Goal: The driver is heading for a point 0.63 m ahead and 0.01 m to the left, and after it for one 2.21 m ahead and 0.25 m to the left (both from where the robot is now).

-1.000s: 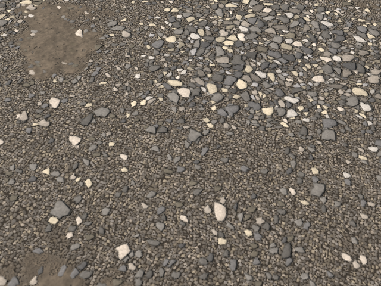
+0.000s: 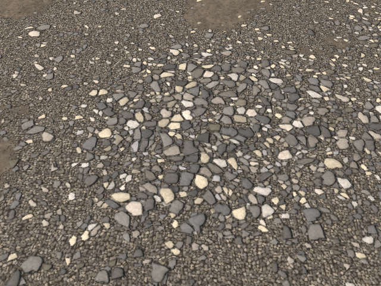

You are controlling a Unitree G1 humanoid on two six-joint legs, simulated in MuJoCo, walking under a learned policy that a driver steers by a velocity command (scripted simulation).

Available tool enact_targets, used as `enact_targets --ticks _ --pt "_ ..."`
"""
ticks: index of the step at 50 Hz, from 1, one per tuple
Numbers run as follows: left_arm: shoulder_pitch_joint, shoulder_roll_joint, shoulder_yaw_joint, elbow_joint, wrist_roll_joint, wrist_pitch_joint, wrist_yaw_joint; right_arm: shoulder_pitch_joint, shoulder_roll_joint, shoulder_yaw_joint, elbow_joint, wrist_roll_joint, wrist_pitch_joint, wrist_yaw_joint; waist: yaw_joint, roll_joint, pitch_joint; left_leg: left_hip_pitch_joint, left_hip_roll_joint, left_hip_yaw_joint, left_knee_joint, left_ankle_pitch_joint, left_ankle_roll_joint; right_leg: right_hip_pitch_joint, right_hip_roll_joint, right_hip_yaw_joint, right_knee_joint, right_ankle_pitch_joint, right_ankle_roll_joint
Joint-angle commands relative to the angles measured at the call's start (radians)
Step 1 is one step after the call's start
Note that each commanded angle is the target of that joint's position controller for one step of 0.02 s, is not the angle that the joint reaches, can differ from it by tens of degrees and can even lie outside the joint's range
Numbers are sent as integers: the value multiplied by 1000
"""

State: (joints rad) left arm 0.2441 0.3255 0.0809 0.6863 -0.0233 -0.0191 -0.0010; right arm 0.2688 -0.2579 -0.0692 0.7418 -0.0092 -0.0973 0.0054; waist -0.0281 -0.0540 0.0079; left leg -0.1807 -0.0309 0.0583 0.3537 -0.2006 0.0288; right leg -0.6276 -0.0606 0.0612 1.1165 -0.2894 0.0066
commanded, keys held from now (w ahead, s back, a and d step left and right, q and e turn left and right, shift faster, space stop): w+e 0.24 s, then w+q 0.54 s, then q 0.22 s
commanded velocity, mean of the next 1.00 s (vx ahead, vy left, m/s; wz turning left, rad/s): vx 0.46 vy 0.00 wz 0.05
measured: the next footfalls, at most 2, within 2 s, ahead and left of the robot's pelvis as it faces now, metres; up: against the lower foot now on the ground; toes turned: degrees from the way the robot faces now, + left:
right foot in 0.28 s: +0.30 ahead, -0.18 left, +0.00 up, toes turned -13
left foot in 0.84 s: +0.63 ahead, +0.01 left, +0.00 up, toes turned +4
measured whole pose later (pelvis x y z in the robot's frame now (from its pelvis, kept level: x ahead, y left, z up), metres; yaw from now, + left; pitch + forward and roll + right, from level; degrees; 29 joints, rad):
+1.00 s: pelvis +0.53 -0.06 -0.01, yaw +7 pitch +3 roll +0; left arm 0.17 0.30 0.05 0.72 0.00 -0.07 0.02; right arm 0.18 -0.31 -0.07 0.66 0.01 -0.04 0.02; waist -0.01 -0.01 0.08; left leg -0.39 -0.10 -0.01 0.49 -0.14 0.10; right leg -0.50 -0.03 0.06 1.24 -0.46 0.05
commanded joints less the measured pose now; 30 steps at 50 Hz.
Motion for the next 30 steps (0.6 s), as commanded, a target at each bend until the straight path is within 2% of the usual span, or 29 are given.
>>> enact_targets --ticks 1,4,6,8,10,12,13,14,15,16,17,18,19,20,21,23,26,30 --pt "-23 14 -4 -82 5 -7 -9 -50 -141 -34 -46 0 -21 -3 17 129 12 67 287 -173 -193 235 174 -122 -58 39 -81 119 17" --pt "-104 3 -14 -96 2 -17 -28 -41 -168 -38 -24 5 -13 -8 -11 115 21 80 262 -59 -190 278 145 -77 -49 1 -261 277 7" --pt "-174 -2 -19 -118 2 -21 -40 -10 -189 -41 -6 13 -6 -10 -37 109 35 101 267 -16 -186 272 130 -48 -36 -33 -356 322 -6" --pt "-226 3 -19 -144 -1 -21 -50 18 -210 -46 11 23 2 -10 -50 112 51 151 287 6 -174 277 118 -42 -28 -54 -417 296 -25" --pt "-250 18 -14 -166 -1 -18 -58 33 -229 -53 24 34 14 -11 -45 120 58 212 309 31 -131 370 101 -29 -9 -82 -460 213 -53" --pt "-201 52 4 -170 7 -12 -59 29 -260 -62 25 41 26 -17 1 151 8 243 307 79 7 702 77 94 55 -143 -483 103 -95" --pt "-93 76 22 -146 11 -11 -55 40 -259 -58 33 46 33 -19 68 139 -56 208 291 101 156 827 64 274 99 -159 -541 119 -126" --pt "74 122 50 -100 7 -8 -40 65 -225 -41 40 39 31 -20 149 106 -142 68 258 122 358 770 37 560 112 -126 -581 191 -163" --pt "197 219 69 -76 10 -2 -17 105 -127 -3 10 -2 20 -12 156 -95 -260 -285 174 137 722 177 -14 923 -142 244 -580 212 -258" --pt "188 242 59 -94 5 -13 -21 155 -99 19 2 10 -5 0 114 -206 -440 -505 29 -38 991 -398 -39 1062 -348 727 -748 96 -410" --pt "178 161 36 -89 15 -21 -28 52 -205 -12 -1 54 -17 10 167 -54 -369 -586 85 -138 1046 -344 -28 991 -324 613 -775 60 -355" --pt "134 136 26 -78 19 -29 -27 -22 -195 -8 -26 70 -21 12 150 -46 -221 -611 121 -118 1008 -275 -14 840 -282 437 -780 114 -311" --pt "69 107 16 -68 21 -36 -28 -42 -175 -4 -21 53 -17 5 104 16 -139 -574 165 -115 925 -197 -14 692 -235 326 -799 173 -273" --pt "19 69 5 -68 26 -45 -29 -32 -178 -10 -12 37 -5 1 67 -8 -94 -520 190 -123 870 -144 -17 587 -200 246 -830 240 -255" --pt "-10 56 1 -67 32 -54 -29 11 -169 -10 5 39 12 2 35 -31 -79 -457 201 -133 855 -101 -22 513 -184 195 -871 253 -249" --pt "-27 52 3 -48 34 -76 -29 48 -134 -8 25 40 39 -2 9 -20 -57 -430 192 -140 826 -47 -38 449 -178 115 -934 289 -254" --pt "-9 57 9 -10 45 -90 -17 -17 -114 -8 9 37 50 -9 21 7 3 -518 172 -181 715 88 -59 459 -166 2 -974 355 -231" --pt "-2 68 9 17 40 -90 -3 -94 -89 -1 -9 32 38 10 48 7 30 -512 141 -148 481 303 -49 510 -139 -124 -992 387 -183"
